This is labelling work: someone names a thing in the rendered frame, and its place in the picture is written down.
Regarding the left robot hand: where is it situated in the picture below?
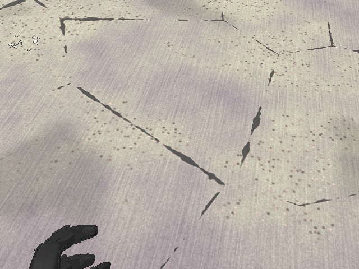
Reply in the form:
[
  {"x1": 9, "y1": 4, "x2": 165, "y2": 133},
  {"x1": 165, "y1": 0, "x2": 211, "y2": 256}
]
[{"x1": 29, "y1": 225, "x2": 111, "y2": 269}]

